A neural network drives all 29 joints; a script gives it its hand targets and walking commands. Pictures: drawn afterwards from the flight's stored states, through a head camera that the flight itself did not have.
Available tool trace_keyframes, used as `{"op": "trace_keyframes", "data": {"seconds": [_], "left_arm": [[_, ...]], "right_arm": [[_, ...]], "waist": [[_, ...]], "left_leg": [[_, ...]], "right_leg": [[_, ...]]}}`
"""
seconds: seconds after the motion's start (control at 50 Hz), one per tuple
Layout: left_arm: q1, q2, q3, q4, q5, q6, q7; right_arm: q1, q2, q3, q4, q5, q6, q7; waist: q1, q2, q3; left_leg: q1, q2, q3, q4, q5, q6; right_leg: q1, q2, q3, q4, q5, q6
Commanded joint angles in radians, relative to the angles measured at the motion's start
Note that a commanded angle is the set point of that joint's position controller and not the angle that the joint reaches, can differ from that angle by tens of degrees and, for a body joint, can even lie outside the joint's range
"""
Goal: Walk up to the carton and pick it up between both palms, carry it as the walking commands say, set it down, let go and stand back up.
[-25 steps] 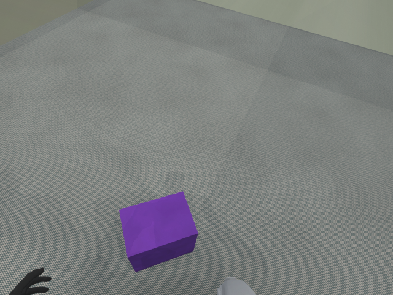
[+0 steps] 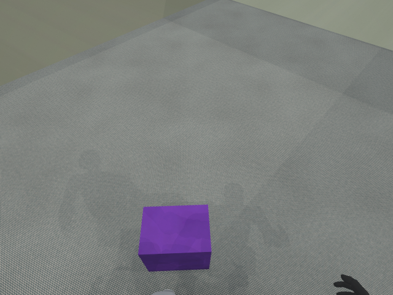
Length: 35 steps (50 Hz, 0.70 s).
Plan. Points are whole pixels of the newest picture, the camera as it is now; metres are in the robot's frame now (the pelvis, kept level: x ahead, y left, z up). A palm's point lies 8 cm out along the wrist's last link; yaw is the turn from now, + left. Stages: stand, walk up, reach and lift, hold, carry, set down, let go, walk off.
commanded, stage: walk up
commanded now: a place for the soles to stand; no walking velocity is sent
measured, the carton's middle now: (177, 239) +0.45 +0.10 -0.62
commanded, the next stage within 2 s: none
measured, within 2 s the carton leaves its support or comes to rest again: neither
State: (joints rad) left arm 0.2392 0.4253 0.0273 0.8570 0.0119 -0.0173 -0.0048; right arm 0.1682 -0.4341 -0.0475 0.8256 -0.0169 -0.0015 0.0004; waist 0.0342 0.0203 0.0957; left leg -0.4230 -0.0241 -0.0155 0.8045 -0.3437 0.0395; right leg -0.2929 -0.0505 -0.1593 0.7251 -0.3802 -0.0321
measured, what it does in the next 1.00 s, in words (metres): steps on the spot: left foot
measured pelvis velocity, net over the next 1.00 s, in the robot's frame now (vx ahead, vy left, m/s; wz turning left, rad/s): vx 0.00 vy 0.03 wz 0.10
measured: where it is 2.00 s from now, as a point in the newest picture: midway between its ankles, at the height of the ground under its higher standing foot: outside the picture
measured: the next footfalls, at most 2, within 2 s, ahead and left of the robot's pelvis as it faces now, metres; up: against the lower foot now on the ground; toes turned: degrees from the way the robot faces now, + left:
left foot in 0.30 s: +0.06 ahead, +0.17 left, +0.00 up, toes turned +4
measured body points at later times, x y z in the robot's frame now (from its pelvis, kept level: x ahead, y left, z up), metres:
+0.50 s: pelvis -0.02 +0.05 +0.01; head -0.02 +0.07 +0.46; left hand +0.04 +0.37 -0.11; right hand +0.11 -0.25 -0.08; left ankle +0.00 +0.15 -0.71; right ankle +0.02 -0.11 -0.71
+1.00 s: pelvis +0.00 +0.03 +0.03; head +0.01 +0.03 +0.48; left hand +0.04 +0.36 -0.09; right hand +0.15 -0.25 -0.10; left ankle +0.00 +0.15 -0.71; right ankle +0.02 -0.11 -0.71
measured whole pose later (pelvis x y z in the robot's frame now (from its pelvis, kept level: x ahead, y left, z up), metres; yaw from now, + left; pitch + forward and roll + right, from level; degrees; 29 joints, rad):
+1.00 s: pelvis +0.00 +0.03 +0.03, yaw +6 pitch -1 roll +0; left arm 0.17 0.39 0.00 1.04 0.01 -0.03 -0.01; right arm 0.10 -0.35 0.00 1.03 0.00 -0.03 0.01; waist 0.02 0.02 0.03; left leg -0.19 -0.01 -0.02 0.44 -0.23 0.01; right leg -0.17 -0.05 -0.04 0.42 -0.22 0.03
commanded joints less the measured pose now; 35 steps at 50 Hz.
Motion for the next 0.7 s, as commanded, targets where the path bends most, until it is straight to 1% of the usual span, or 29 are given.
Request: {"op": "trace_keyframes", "data": {"seconds": [0.0,0.02,0.04,0.06,0.08,0.1,0.12,0.14,0.18,0.2,0.22,0.24,0.26,0.28,0.3,0.34,0.36,0.4,0.42,0.46,0.48,0.5,0.52,0.54,0.58,0.6,0.64,0.66,0.68], "left_arm": [[0.012,0.263,0.083,-0.084,0.017,-0.057,0.036],[0.031,0.244,0.079,-0.084,0.009,-0.056,0.043],[0.019,0.258,0.075,-0.090,0.014,-0.060,0.044],[0.060,0.226,0.082,-0.051,0.013,-0.058,0.043],[0.063,0.233,0.073,-0.074,0.012,-0.051,0.039],[0.066,0.227,0.080,-0.071,0.009,-0.041,0.036],[0.040,0.215,0.076,-0.081,0.014,-0.038,0.035],[0.033,0.242,0.098,-0.095,0.020,-0.029,0.026],[0.023,0.237,0.093,-0.091,0.006,-0.015,0.021],[0.009,0.227,0.089,-0.106,0.001,-0.016,0.021],[-0.025,0.199,0.079,-0.124,-0.008,-0.012,0.016],[0.005,0.173,0.069,-0.116,-0.002,-0.016,0.012],[0.001,0.137,0.060,-0.144,-0.009,-0.014,0.010],[-0.031,0.155,0.054,-0.124,-0.011,-0.003,0.010],[-0.049,0.175,0.059,-0.111,-0.008,-0.002,0.010],[-0.010,0.157,0.059,-0.087,0.004,0.001,0.001],[0.020,0.174,0.063,-0.050,0.003,0.002,-0.004],[0.064,0.162,0.057,-0.018,-0.008,0.005,-0.005],[0.020,0.179,0.064,-0.012,0.001,0.007,-0.002],[-0.017,0.195,0.071,-0.008,0.008,0.006,0.003],[-0.042,0.186,0.068,-0.027,0.008,0.002,0.005],[0.007,0.173,0.059,0.012,0.008,-0.006,0.005],[-0.024,0.185,0.056,0.012,0.019,-0.010,0.002],[-0.063,0.190,0.054,0.014,0.019,-0.009,-0.006],[-0.097,0.190,0.056,0.019,0.019,-0.008,-0.010],[-0.064,0.161,0.040,0.023,0.005,-0.007,-0.014],[-0.089,0.147,0.042,0.023,0.004,-0.015,-0.013],[-0.060,0.162,0.033,0.049,0.000,-0.018,-0.012],[-0.072,0.168,0.034,0.068,-0.004,-0.019,-0.004]], "right_arm": [[-0.017,-0.168,-0.048,-0.080,-0.002,0.009,0.010],[-0.016,-0.157,-0.051,-0.073,0.016,0.010,0.013],[0.007,-0.135,-0.050,-0.078,0.015,0.011,0.011],[-0.007,-0.119,-0.043,-0.056,0.020,0.013,0.011],[-0.015,-0.109,-0.038,-0.060,0.025,0.011,0.010],[-0.043,-0.109,-0.034,-0.075,0.030,0.007,0.006],[-0.017,-0.104,-0.039,-0.055,0.025,0.003,0.005],[0.003,-0.131,-0.045,-0.056,0.022,-0.009,-0.002],[0.013,-0.133,-0.054,-0.033,0.010,-0.010,-0.004],[0.007,-0.109,-0.048,-0.031,0.012,-0.020,-0.008],[0.048,-0.157,-0.053,-0.022,-0.001,-0.032,-0.011],[0.044,-0.208,-0.070,-0.013,-0.007,-0.043,-0.022],[0.058,-0.253,-0.071,-0.017,-0.008,-0.050,-0.027],[0.047,-0.253,-0.061,-0.012,0.001,-0.053,-0.024],[-0.010,-0.256,-0.068,-0.020,-0.002,-0.048,-0.025],[-0.060,-0.237,-0.057,-0.009,-0.013,-0.043,-0.022],[-0.067,-0.216,-0.046,-0.013,-0.004,-0.044,-0.020],[-0.105,-0.192,-0.032,-0.012,0.012,-0.051,-0.012],[-0.094,-0.168,-0.032,-0.003,0.012,-0.050,-0.010],[-0.065,-0.185,-0.039,0.020,0.003,-0.045,-0.005],[-0.052,-0.168,-0.027,0.018,0.002,-0.046,-0.004],[-0.109,-0.165,-0.025,0.012,0.003,-0.045,-0.001],[-0.080,-0.157,-0.024,0.018,0.005,-0.041,-0.002],[-0.081,-0.163,-0.027,0.026,0.001,-0.039,0.000],[-0.071,-0.163,-0.029,0.054,-0.005,-0.040,-0.001],[-0.097,-0.170,-0.030,0.046,-0.006,-0.045,-0.002],[-0.053,-0.151,-0.024,0.064,0.002,-0.056,-0.003],[-0.070,-0.161,-0.019,0.080,0.006,-0.060,-0.007],[-0.077,-0.151,-0.022,0.080,0.003,-0.061,-0.006]], "waist": [[-0.011,-0.103,-0.026],[-0.002,-0.122,-0.027],[-0.015,-0.156,-0.039],[0.010,-0.150,-0.058],[0.001,-0.215,-0.117],[0.012,-0.227,-0.110],[-0.003,-0.248,-0.121],[-0.003,-0.274,-0.139],[-0.008,-0.241,-0.165],[-0.028,-0.252,-0.138],[-0.047,-0.175,-0.171],[-0.043,-0.022,-0.219],[-0.052,0.125,-0.240],[-0.055,0.097,-0.185],[-0.052,0.103,-0.144],[-0.028,0.178,-0.097],[-0.014,0.181,-0.081],[0.016,0.145,-0.043],[-0.006,0.105,-0.025],[-0.013,0.086,-0.012],[-0.008,0.068,-0.040],[0.013,0.133,-0.063],[-0.009,0.068,-0.067],[-0.020,0.048,-0.039],[-0.030,0.055,0.023],[-0.012,0.097,-0.002],[-0.024,0.047,-0.056],[-0.018,0.032,-0.112],[-0.019,0.084,-0.128]], "left_leg": [[-0.084,0.025,-0.061,0.127,-0.159,0.017],[-0.113,0.021,-0.059,0.110,-0.137,0.015],[-0.074,0.020,-0.022,0.102,-0.100,0.010],[-0.100,0.008,-0.018,0.078,-0.069,0.001],[-0.073,-0.009,0.002,0.064,-0.042,0.004],[-0.047,0.014,0.035,0.015,-0.043,-0.005],[-0.018,-0.001,0.029,-0.026,-0.024,-0.011],[0.010,-0.004,0.069,-0.046,-0.024,-0.024],[0.071,-0.003,0.071,-0.167,0.000,-0.016],[0.151,0.010,0.077,-0.249,0.102,0.003],[0.234,0.032,0.024,-0.326,0.121,0.011],[0.351,0.132,-0.150,-0.316,0.256,0.041],[0.389,0.259,-0.363,-0.358,0.308,0.122],[0.341,0.326,-0.439,-0.392,0.259,0.204],[0.244,0.327,-0.397,-0.406,0.184,0.238],[0.171,0.256,-0.314,-0.415,0.093,0.173],[0.140,0.219,-0.276,-0.420,0.054,0.138],[0.049,0.161,-0.195,-0.405,0.021,0.095],[0.019,0.161,-0.227,-0.444,-0.072,0.066],[0.021,0.157,-0.208,-0.432,-0.084,0.056],[0.026,0.169,-0.234,-0.434,-0.082,0.056],[0.036,0.163,-0.196,-0.410,-0.109,0.045],[0.006,0.157,-0.211,-0.429,-0.184,0.042],[0.009,0.131,-0.202,-0.451,-0.271,0.037],[0.013,0.127,-0.205,-0.481,-0.303,0.026],[0.068,0.127,-0.194,-0.478,-0.255,0.027],[0.118,0.134,-0.168,-0.430,-0.009,0.014],[0.166,0.132,-0.173,-0.423,0.032,0.018],[0.196,0.136,-0.147,-0.416,0.148,0.009]], "right_leg": [[0.100,-0.299,0.305,-0.281,0.625,-0.101],[0.155,-0.258,0.277,-0.252,0.677,-0.055],[0.154,-0.250,0.236,-0.240,0.738,-0.056],[0.227,-0.205,0.216,-0.224,0.783,-0.021],[0.267,-0.188,0.170,-0.225,0.777,-0.018],[0.250,-0.175,0.146,-0.220,0.742,-0.020],[0.257,-0.158,0.147,-0.207,0.735,-0.021],[0.229,-0.158,0.115,-0.207,0.627,-0.049],[0.210,-0.196,0.138,-0.193,0.448,-0.062],[0.131,-0.206,0.123,-0.182,0.406,-0.063],[0.110,-0.192,0.097,-0.088,0.419,-0.047],[0.001,-0.127,0.046,0.026,0.347,0.000],[-0.129,-0.041,0.044,0.081,0.073,0.038],[-0.163,-0.023,0.118,0.087,-0.252,0.032],[-0.093,-0.037,0.129,0.089,-0.246,0.032],[-0.057,-0.030,0.130,0.004,-0.189,0.020],[-0.051,-0.007,0.115,-0.011,-0.137,0.012],[0.051,-0.003,0.096,-0.142,0.055,0.002],[0.079,0.013,0.102,-0.152,0.061,-0.005],[0.112,0.013,0.118,-0.196,0.089,-0.011],[0.121,-0.007,0.158,-0.215,0.049,-0.025],[0.127,-0.025,0.169,-0.253,0.043,-0.028],[0.111,-0.037,0.206,-0.292,-0.057,-0.038],[0.046,-0.035,0.222,-0.316,-0.162,-0.043],[0.002,-0.033,0.240,-0.323,-0.175,-0.038],[-0.008,-0.029,0.245,-0.318,-0.122,-0.038],[0.059,-0.035,0.224,-0.304,0.068,-0.036],[0.079,-0.046,0.222,-0.306,0.114,-0.030],[0.100,-0.052,0.212,-0.296,0.184,-0.020]]}}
